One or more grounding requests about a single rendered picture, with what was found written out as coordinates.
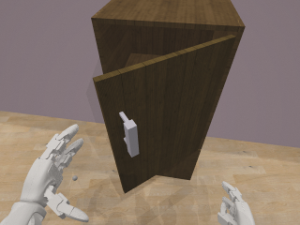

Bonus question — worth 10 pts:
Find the robot left forearm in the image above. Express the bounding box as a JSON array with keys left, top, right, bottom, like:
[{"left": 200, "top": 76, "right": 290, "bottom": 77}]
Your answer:
[{"left": 0, "top": 201, "right": 47, "bottom": 225}]

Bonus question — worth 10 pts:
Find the robot left hand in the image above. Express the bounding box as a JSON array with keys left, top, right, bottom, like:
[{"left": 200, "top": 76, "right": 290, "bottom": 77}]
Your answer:
[{"left": 20, "top": 124, "right": 89, "bottom": 222}]

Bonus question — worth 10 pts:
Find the robot right hand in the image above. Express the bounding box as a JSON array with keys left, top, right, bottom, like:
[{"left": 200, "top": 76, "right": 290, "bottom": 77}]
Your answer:
[{"left": 217, "top": 181, "right": 256, "bottom": 225}]

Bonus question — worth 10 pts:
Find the handle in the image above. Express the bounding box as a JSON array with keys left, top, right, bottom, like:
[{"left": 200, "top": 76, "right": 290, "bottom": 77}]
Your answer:
[{"left": 119, "top": 112, "right": 140, "bottom": 158}]

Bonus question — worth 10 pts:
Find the cupboard door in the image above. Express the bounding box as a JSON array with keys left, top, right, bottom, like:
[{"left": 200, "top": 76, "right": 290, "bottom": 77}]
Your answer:
[{"left": 93, "top": 35, "right": 236, "bottom": 194}]

